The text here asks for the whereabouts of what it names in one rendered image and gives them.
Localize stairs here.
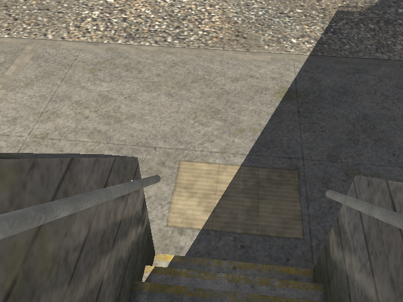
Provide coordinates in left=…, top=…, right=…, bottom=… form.
left=117, top=253, right=326, bottom=302

